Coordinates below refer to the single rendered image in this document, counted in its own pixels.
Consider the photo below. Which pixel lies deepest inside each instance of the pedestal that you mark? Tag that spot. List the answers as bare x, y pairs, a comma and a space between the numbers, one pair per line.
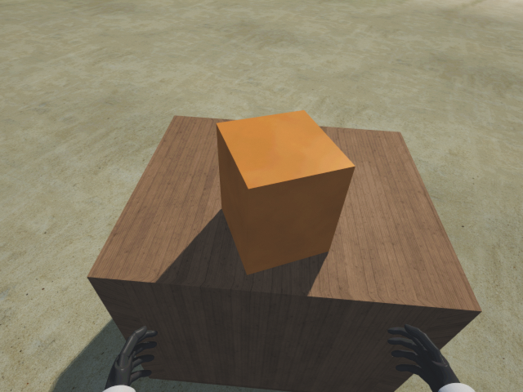
318, 324

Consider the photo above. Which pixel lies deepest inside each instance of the right robot hand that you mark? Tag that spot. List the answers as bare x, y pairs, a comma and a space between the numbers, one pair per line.
433, 367

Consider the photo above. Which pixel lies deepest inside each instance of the carton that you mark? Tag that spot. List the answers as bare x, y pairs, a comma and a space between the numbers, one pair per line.
283, 185

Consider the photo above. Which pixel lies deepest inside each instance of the left robot hand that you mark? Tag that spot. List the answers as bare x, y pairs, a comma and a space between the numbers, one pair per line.
121, 371

